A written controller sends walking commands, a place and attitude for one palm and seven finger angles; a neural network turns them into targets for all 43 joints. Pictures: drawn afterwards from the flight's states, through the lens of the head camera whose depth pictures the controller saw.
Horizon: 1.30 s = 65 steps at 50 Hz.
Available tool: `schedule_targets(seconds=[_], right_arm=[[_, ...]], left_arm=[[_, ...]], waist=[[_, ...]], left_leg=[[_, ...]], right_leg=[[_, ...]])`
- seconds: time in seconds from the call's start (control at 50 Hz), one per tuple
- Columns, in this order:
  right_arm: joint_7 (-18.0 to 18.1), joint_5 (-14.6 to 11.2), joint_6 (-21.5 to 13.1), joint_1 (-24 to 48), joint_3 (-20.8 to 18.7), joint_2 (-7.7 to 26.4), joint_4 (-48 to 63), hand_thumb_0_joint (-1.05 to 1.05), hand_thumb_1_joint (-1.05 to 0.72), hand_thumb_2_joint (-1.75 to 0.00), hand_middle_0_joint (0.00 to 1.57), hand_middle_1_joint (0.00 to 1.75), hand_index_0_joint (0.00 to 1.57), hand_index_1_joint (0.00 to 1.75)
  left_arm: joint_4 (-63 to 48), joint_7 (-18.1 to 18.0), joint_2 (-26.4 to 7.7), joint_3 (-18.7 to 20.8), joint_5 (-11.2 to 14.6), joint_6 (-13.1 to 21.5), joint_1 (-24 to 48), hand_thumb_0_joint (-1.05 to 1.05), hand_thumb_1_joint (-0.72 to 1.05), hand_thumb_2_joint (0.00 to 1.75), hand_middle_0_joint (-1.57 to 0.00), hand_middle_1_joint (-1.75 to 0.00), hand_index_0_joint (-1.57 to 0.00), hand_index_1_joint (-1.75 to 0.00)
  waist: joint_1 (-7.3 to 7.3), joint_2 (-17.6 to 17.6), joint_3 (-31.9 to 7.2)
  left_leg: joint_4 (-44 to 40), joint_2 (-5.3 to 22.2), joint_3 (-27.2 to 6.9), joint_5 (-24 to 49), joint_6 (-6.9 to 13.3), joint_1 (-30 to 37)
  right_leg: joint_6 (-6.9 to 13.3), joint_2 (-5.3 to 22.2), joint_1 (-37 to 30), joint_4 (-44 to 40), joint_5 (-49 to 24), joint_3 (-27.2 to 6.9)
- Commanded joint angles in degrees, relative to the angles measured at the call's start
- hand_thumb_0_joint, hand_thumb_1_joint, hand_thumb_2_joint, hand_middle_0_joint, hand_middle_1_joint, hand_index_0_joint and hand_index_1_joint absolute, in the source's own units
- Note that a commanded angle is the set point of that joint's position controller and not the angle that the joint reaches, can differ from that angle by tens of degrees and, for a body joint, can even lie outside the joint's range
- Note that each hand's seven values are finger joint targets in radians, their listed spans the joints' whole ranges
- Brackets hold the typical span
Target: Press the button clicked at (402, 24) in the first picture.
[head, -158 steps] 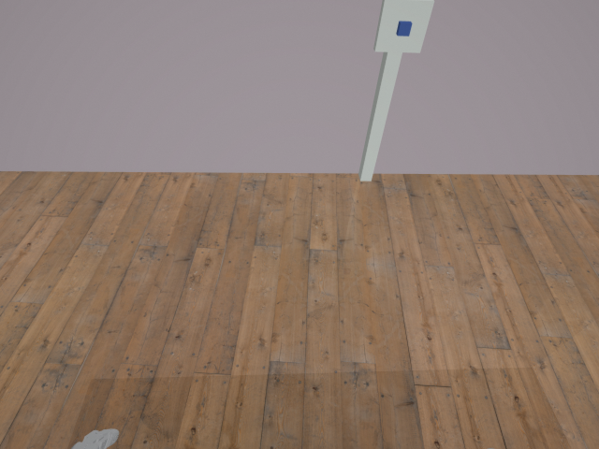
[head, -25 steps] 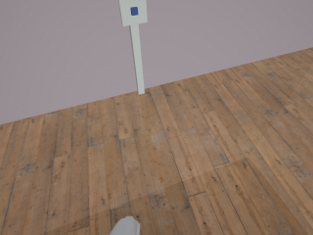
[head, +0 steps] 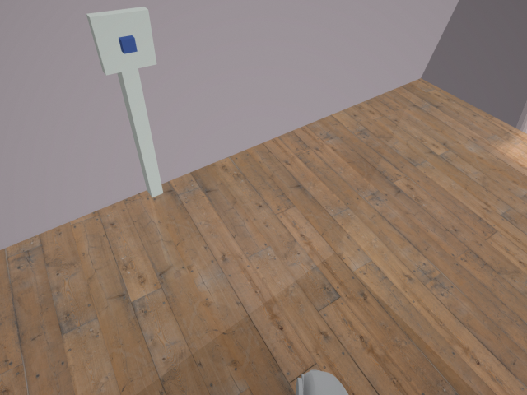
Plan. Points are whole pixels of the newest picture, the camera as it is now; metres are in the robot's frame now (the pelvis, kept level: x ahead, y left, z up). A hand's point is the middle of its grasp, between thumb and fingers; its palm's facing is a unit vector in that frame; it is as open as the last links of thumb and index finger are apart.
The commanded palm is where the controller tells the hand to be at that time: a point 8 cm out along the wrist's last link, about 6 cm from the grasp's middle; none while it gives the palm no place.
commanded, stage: walk to a spot facing it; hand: left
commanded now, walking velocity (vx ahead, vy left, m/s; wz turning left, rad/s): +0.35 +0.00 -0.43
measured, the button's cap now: (127, 44) +1.09 +0.51 +0.00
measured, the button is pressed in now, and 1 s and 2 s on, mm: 0 0 0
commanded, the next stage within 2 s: turn to face it in 1.08 s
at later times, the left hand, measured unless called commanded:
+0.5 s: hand (209, 296) +0.34 +0.12 -0.18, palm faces -0.13 -0.98 -0.18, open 7.1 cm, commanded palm none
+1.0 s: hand (217, 239) +0.50 +0.13 -0.19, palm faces -0.27 -0.95 -0.16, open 7.4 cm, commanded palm none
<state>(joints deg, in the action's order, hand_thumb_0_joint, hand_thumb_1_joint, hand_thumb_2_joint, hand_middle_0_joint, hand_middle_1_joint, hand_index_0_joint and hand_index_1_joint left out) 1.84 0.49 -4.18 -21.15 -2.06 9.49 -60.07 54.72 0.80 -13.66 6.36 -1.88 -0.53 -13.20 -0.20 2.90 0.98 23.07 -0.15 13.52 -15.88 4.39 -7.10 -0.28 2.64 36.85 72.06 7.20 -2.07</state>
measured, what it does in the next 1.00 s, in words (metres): walks ahead, turning right: right foot, then left foot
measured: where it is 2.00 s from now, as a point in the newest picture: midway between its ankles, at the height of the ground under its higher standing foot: (295, 299)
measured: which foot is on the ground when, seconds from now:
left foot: down 0.00-0.40, up 0.42-0.84, down 0.86-1.00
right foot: up 0.00-0.38, down 0.40-0.88, up 0.90-1.00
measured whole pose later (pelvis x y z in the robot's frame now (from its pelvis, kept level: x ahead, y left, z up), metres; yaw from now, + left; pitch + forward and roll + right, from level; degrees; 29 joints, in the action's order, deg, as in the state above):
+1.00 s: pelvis +0.48 -0.05 -0.01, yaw -22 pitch -2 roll +1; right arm 0.8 0.9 -5.2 -9.0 -1.6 7.0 -56.1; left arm 63.9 0.1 -9.2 3.5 -0.7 1.3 -21.3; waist -1.5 2.7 4.7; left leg 32.2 4.0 12.9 -14.4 1.5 -15.9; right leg 0.8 2.0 22.7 74.0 21.7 0.8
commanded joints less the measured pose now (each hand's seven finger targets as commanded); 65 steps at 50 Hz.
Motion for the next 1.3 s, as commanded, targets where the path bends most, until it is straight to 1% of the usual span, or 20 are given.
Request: schedule_targets(seconds=[0.0, 0.2, 0.32, 0.34, 0.36, 0.38, 0.4, 0.42, 0.46, 0.52, 0.74, 0.8, 0.82, 0.84, 0.86, 0.94, 1.04, 1.2, 1.24, 1.28], right_arm=[[0.5, 0.3, -1.9, -5.7, -0.7, 4.9, 1.3, 0.0, -0.9, -0.9, 0.2, 0.3, 0.2, 0.3], [1.4, 1.0, -1.3, -16.7, 0.4, 3.6, -4.7, 0.0, -0.9, -0.9, 0.2, 0.3, 0.2, 0.3], [0.8, 0.3, -0.1, -13.8, -0.7, 7.1, -3.9, 0.0, -0.9, -0.9, 0.2, 0.3, 0.2, 0.3], [0.3, -0.1, -0.1, -10.8, -0.7, 6.6, -2.6, 0.0, -0.9, -0.9, 0.2, 0.3, 0.2, 0.3], [-0.3, -1.0, -0.4, -8.9, -0.5, 3.8, -0.3, 0.0, -0.9, -0.9, 0.2, 0.3, 0.2, 0.3], [-0.1, -1.0, -0.9, -5.6, -0.8, 2.1, 2.0, 0.0, -0.9, -0.9, 0.2, 0.3, 0.2, 0.3], [-0.2, -0.4, -0.6, -2.1, -1.4, 3.2, 3.3, 0.0, -0.9, -0.9, 0.2, 0.3, 0.2, 0.3], [-0.7, 0.1, -0.1, -0.9, -1.7, 2.7, 3.5, 0.0, -0.9, -0.9, 0.2, 0.3, 0.2, 0.3], [-0.6, 0.8, 1.5, -3.2, -1.3, 0.2, 1.9, 0.0, -0.9, -0.9, 0.2, 0.3, 0.2, 0.3], [-1.2, 1.0, 2.8, -5.1, -1.3, -1.2, 1.7, 0.0, -0.9, -0.9, 0.2, 0.3, 0.2, 0.3], [-3.4, 1.1, 0.6, 17.6, -0.3, 2.2, 8.7, 0.0, -0.9, -0.9, 0.2, 0.3, 0.2, 0.3], [-2.1, 1.4, -0.1, 4.9, -1.3, 5.7, 4.7, 0.0, -0.9, -0.9, 0.2, 0.3, 0.2, 0.3], [-1.6, 1.8, -0.3, -4.3, -2.3, 9.7, 2.1, 0.0, -0.9, -0.9, 0.2, 0.3, 0.2, 0.3], [-1.1, 2.4, -0.4, -11.2, -3.9, 15.7, 0.6, 0.0, -0.9, -0.9, 0.2, 0.3, 0.2, 0.3], [-1.0, 1.2, 0.2, -11.6, -3.4, 15.8, 0.2, 0.0, -0.9, -0.9, 0.2, 0.3, 0.2, 0.3], [-0.6, 1.1, -0.7, 2.5, -0.9, 5.4, 2.5, 0.0, -0.9, -0.9, 0.2, 0.3, 0.2, 0.3], [-0.5, 1.0, -0.9, 5.7, -2.1, 5.5, 4.0, 0.0, -0.9, -0.9, 0.2, 0.3, 0.2, 0.3], [-0.9, 1.2, 0.7, 2.5, -3.0, 9.1, 2.7, 0.0, -0.9, -0.9, 0.2, 0.3, 0.2, 0.3], [-1.2, 0.9, 1.0, 1.6, -2.4, 8.2, 1.8, 0.0, -0.9, -0.9, 0.2, 0.3, 0.2, 0.3], [-1.5, -0.2, 1.5, -3.0, -1.0, 2.0, 2.7, 0.0, -0.9, -0.9, 0.2, 0.3, 0.2, 0.3]], left_arm=[[-1.0, 0.7, 1.3, -0.9, -0.1, -0.9, -2.3, 0.0, 0.9, 0.9, -0.2, -0.3, -0.2, -0.3], [-3.4, 1.2, 3.1, -2.8, 0.4, -0.1, 11.6, 0.0, 0.9, 0.9, -0.2, -0.3, -0.2, -0.3], [0.5, -0.1, -0.1, -1.9, 0.0, 1.8, -2.5, 0.0, 0.9, 0.9, -0.2, -0.3, -0.2, -0.3], [2.7, -0.3, -2.5, -1.0, -0.2, 2.5, -9.8, 0.0, 0.9, 0.9, -0.2, -0.3, -0.2, -0.3], [4.3, -0.8, -7.3, 0.0, 0.0, 3.0, -17.0, 0.0, 0.9, 0.9, -0.2, -0.3, -0.2, -0.3], [5.3, -1.3, -9.8, 0.3, 1.5, 3.2, -18.2, 0.0, 0.9, 0.9, -0.2, -0.3, -0.2, -0.3], [4.4, -1.8, -9.5, 0.5, 1.8, 2.9, -14.9, 0.0, 0.9, 0.9, -0.2, -0.3, -0.2, -0.3], [3.4, -2.1, -6.3, -0.2, 1.8, 3.2, -10.5, 0.0, 0.9, 0.9, -0.2, -0.3, -0.2, -0.3], [2.9, -2.1, -0.5, -1.9, 1.2, 4.3, -5.7, 0.0, 0.9, 0.9, -0.2, -0.3, -0.2, -0.3], [3.2, -2.0, -0.3, -2.7, 0.5, 5.4, -4.8, 0.0, 0.9, 0.9, -0.2, -0.3, -0.2, -0.3], [6.5, -2.3, -2.9, -2.6, 0.8, 6.0, -14.8, 0.0, 0.9, 0.9, -0.2, -0.3, -0.2, -0.3], [6.8, -2.6, -5.3, -2.3, 1.2, 6.1, -13.2, 0.0, 0.9, 0.9, -0.2, -0.3, -0.2, -0.3], [6.2, -2.5, -4.2, -2.3, 1.7, 6.1, -12.4, 0.0, 0.9, 0.9, -0.2, -0.3, -0.2, -0.3], [5.1, -1.8, -1.0, -2.7, 2.6, 6.0, -14.7, 0.0, 0.9, 0.9, -0.2, -0.3, -0.2, -0.3], [4.1, -1.9, -0.7, -2.9, 2.3, 6.2, -13.3, 0.0, 0.9, 0.9, -0.2, -0.3, -0.2, -0.3], [3.7, -0.3, 1.2, -2.2, 0.6, 3.1, -6.5, 0.0, 0.9, 0.9, -0.2, -0.3, -0.2, -0.3], [1.2, 0.7, 4.4, -1.4, 0.1, -0.2, -7.7, 0.0, 0.9, 0.9, -0.2, -0.3, -0.2, -0.3], [-2.3, 0.8, 2.6, -1.8, 0.0, 1.3, 0.4, 0.0, 0.9, 0.9, -0.2, -0.3, -0.2, -0.3], [1.2, -0.1, 0.1, -1.8, -0.3, 3.0, -9.2, 0.0, 0.9, 0.9, -0.2, -0.3, -0.2, -0.3], [3.9, -1.2, -10.2, -0.1, 0.0, 4.6, -15.9, 0.0, 0.9, 0.9, -0.2, -0.3, -0.2, -0.3]], waist=[[-0.51, -6.6, 4.4], [3.53, -8.8, 8.4], [-3.31, -14.9, -1.0], [-7.04, -13.5, -4.0], [-9.84, -2.2, -9.3], [-7.86, 1.5, -11.3], [-6.93, -3.4, -5.7], [-4.75, -6.0, 0.7], [0.56, -5.3, 6.0], [3.42, -2.6, 6.7], [-2.41, 3.2, 3.7], [4.26, 2.7, -5.1], [7.98, -2.1, -10.8], [9.04, -14.8, -18.9], [7.93, -15.5, -18.9], [1.84, -8.8, 3.6], [-1.83, -10.7, 4.7], [1.02, -10.4, 2.9], [-3.41, -4.9, -3.4], [-4.13, 16.6, -15.4]], left_leg=[[-10.5, 15.9, -9.4, 24.6, -8.3, 3.4], [-8.7, 16.7, -2.6, 45.9, -5.6, 15.6], [16.0, 17.1, 3.0, 77.4, -5.5, 12.2], [28.1, 17.5, 2.9, 63.8, -6.1, 0.9], [47.4, 10.1, 3.8, 19.2, -6.7, -16.5], [62.7, 2.7, -2.2, -16.1, -6.8, -29.7], [63.5, 5.5, -10.5, -11.7, -4.9, -32.2], [60.8, 7.6, -12.0, -5.2, -5.0, -32.6], [53.7, 10.3, -12.3, -1.3, -5.8, -26.6], [45.4, 9.8, -10.6, -0.4, -6.9, -23.6], [14.2, 4.2, -3.2, 8.0, -6.0, -24.4], [5.8, 0.7, -2.6, 10.3, -3.4, -4.8], [5.8, 6.8, -7.9, 20.6, -1.7, 11.8], [7.6, 24.3, -28.6, 33.1, 6.0, 28.6], [0.7, 30.5, -35.4, 36.2, 9.2, 26.6], [-8.0, 23.0, -16.8, 16.9, 2.3, -3.1], [-12.0, 19.9, -5.3, 7.4, 1.5, -10.9], [-1.3, 19.3, -0.3, 22.7, 0.8, -0.2], [12.1, 15.7, 0.2, 26.8, -2.2, -1.3], [37.7, 4.7, -2.7, -18.9, -6.3, -17.8]], right_leg=[[-0.6, 1.3, 7.4, -0.1, -2.0, 0.7], [2.3, -0.7, 6.1, -22.2, 3.4, 10.4], [7.5, -7.7, -20.3, -36.6, 10.1, 16.5], [9.6, -4.0, -35.1, -41.4, 4.3, 11.9], [16.5, 11.0, -50.5, -45.4, -2.3, -9.5], [22.7, 21.3, -55.3, -50.4, -15.5, -29.7], [22.2, 21.4, -49.0, -53.7, -12.2, -24.8], [11.8, 18.0, -40.7, -55.9, -10.1, -18.6], [4.8, 13.9, -25.6, -58.9, -10.2, -10.8], [10.5, 9.4, -20.0, -59.2, -14.0, -2.7], [7.7, 6.4, -39.4, -51.9, -39.9, -1.6], [5.4, 6.4, -38.8, -34.7, -50.7, -0.9], [3.4, 4.0, -28.6, -22.8, -36.1, 0.4], [1.5, -3.7, -10.7, -3.3, 3.1, 4.4], [2.4, -4.5, -7.0, 8.3, 24.3, 0.7], [0.5, 3.9, -5.4, 5.6, 12.6, 0.0], [-1.4, 5.7, -5.9, -6.2, 6.6, 4.1], [-1.2, 2.0, -12.7, -34.1, 2.8, 10.1], [-0.7, 0.3, -27.6, -43.7, -5.6, 11.0], [7.6, 23.3, -46.2, -45.2, -38.1, -11.9]])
